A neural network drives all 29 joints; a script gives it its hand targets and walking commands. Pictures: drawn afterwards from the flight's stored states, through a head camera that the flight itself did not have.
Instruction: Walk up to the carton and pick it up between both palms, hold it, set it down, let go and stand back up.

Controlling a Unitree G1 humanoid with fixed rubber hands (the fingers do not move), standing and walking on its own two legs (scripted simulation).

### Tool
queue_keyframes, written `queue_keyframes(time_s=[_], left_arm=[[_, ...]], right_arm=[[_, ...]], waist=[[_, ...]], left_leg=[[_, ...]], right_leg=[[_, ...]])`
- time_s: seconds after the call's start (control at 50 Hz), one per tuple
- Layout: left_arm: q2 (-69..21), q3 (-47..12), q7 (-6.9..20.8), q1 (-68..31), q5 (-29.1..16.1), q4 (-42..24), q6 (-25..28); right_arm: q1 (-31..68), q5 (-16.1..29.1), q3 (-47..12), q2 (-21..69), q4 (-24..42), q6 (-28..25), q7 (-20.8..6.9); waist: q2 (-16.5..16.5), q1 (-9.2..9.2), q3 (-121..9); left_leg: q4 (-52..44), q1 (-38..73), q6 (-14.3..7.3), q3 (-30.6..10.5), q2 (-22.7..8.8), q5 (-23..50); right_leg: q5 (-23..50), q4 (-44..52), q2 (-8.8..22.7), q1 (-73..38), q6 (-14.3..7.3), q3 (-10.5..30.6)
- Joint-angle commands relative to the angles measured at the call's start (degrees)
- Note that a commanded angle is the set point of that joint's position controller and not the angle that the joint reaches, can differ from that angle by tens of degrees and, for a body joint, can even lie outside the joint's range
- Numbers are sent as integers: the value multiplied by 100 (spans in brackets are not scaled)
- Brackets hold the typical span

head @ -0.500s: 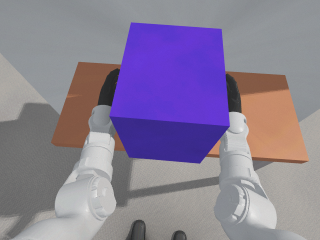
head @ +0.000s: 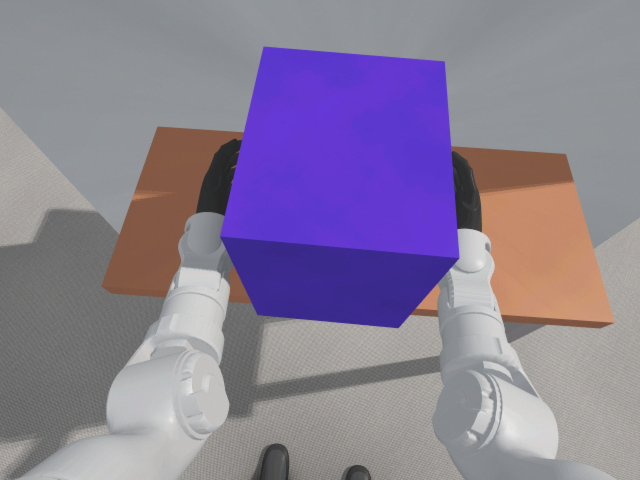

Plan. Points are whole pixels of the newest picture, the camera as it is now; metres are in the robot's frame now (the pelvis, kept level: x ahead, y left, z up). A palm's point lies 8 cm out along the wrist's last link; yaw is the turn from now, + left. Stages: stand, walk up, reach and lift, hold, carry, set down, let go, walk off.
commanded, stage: reach and lift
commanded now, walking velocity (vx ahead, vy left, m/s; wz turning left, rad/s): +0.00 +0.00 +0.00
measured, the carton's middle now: (339, 204) +0.46 -0.01 +0.00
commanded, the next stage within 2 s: none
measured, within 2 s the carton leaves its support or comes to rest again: leaves its support in 0.12 s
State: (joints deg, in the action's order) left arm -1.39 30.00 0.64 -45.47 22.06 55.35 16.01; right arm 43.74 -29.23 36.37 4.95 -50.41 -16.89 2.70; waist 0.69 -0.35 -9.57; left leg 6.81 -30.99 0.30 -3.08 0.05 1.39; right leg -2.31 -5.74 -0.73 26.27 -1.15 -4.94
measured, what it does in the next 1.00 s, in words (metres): stands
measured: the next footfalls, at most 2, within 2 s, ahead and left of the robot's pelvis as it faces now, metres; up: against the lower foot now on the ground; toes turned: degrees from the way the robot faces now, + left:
none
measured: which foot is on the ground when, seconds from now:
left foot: down 0.00-1.00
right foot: down 0.00-1.00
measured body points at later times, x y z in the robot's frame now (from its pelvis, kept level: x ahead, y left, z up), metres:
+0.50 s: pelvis -0.02 +0.00 +0.00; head +0.06 +0.02 +0.45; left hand +0.42 +0.15 +0.06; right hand +0.41 -0.17 +0.08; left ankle +0.02 +0.12 -0.75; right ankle -0.03 -0.11 -0.75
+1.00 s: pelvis -0.01 -0.01 +0.01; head +0.02 +0.01 +0.46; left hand +0.41 +0.14 +0.11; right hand +0.39 -0.18 +0.10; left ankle +0.02 +0.12 -0.75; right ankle -0.03 -0.10 -0.75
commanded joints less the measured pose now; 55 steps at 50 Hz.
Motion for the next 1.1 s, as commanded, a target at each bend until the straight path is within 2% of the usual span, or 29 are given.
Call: queue_keyframes(time_s=[0.0, 0.06, 0.08, 0.1, 0.22, 0.32, 0.42, 0.44, 0.46, 0.5, 0.58, 0.64, 0.72, 0.84, 0.96, 1.08], left_arm=[[-2771, -1491, 317, -3130, 79, -193, 255], [-2813, -1556, 298, -3154, 84, -152, 299], [-2996, -1582, 227, -3366, 58, -249, 432], [-3011, -1534, 198, -3383, 119, -147, 467], [-2887, -1440, 229, -3409, 101, 38, 473], [-2798, -1464, 194, -3256, 116, -50, 275], [-2723, -1608, 193, -3314, -18, -353, 102], [-2425, -1479, 273, -3367, -52, -404, 34], [-2371, -1476, 304, -3419, -74, -491, -31], [-2300, -1504, 338, -3503, -176, -594, -166], [-2312, -1599, 338, -3503, -224, -789, -410], [-2416, -1711, 352, -3401, -224, -922, -575], [-2682, -2088, 398, -3263, -372, -1197, -741], [-2770, -2439, 467, -2808, -544, -1482, -1065], [-2804, -2871, 505, -2396, -775, -2179, -1595], [-2636, -3215, 583, -2215, -1051, -2994, -2204]], right_arm=[[2666, -229, -2040, 2806, -139, -559, -598], [2714, -232, -2061, 2766, -197, -635, -608], [3020, -479, -2013, 2596, -8, -836, -606], [2992, -524, -1979, 2674, -141, -886, -614], [3073, -523, -2030, 2607, -367, -995, -589], [2939, -291, -2120, 2552, -456, -756, -590], [2944, -169, -2195, 2526, -221, -507, -579], [2931, -100, -2011, 2466, -129, -412, -576], [3002, -89, -2007, 2426, -55, -334, -577], [3022, -62, -1938, 2382, -20, -172, -598], [3090, -41, -1880, 2336, 195, 47, -637], [2976, 84, -2014, 2371, 243, 146, -620], [2837, 396, -2440, 2440, 386, 174, -573], [2630, 1041, -3158, 2471, 590, 349, -478], [2512, 1755, -3855, 2323, 1230, 680, -333], [2595, 2282, -4283, 2135, 2011, 1088, -187]], waist=[[52, -72, -4291], [75, -71, -4266], [-52, -48, -4857], [0, -38, -4825], [-138, -33, -4576], [41, 34, -4102], [85, -1, -3933], [75, -65, -3552], [83, -41, -3411], [132, -59, -3255], [183, -46, -3399], [167, -125, -3397], [121, -205, -3641], [3, -173, -3211], [-57, -128, -2692], [-120, -140, -2202]], left_leg=[[558, 1985, 50, 146, -1, 1985], [557, 2108, 102, 150, -14, 1943], [494, 2299, 174, 148, -69, 2211], [561, 2393, 191, 169, -48, 2340], [385, 2039, 69, 178, -11, 1898], [352, 2334, 123, 166, 10, 1601], [370, 2550, 165, 168, 17, 1334], [377, 2376, 99, 190, 20, 903], [320, 2295, 69, 197, 7, 672], [307, 2298, 72, 204, -4, 435], [339, 2506, 86, 196, -20, 351], [442, 2719, 95, 192, -12, 699], [592, 2947, 96, 159, -15, 1189], [650, 2979, 30, 152, 12, 1326], [734, 3302, 21, 108, 34, 1335], [759, 3371, -13, 144, 61, 936]], right_leg=[[3147, -755, -14, -2446, 303, 26], [2969, -702, -18, -2330, 298, 17], [3316, -749, -120, -2381, 365, -103], [3368, -722, -122, -2309, 358, -85], [3392, -792, -49, -2642, 402, -17], [2856, -685, -81, -2478, 331, -44], [2360, -569, -92, -2364, 299, -90], [1994, -533, 7, -2285, 326, -38], [1728, -523, 19, -2278, 323, -43], [1420, -504, 42, -2257, 304, -56], [1213, -487, 43, -2167, 283, -105], [1538, -492, 5, -2287, 275, -108], [2017, -556, -29, -2475, 261, -103], [2270, -610, -53, -2930, 283, -52], [2164, -578, -94, -3041, 284, -58], [1758, -541, -93, -3151, 315, -80]])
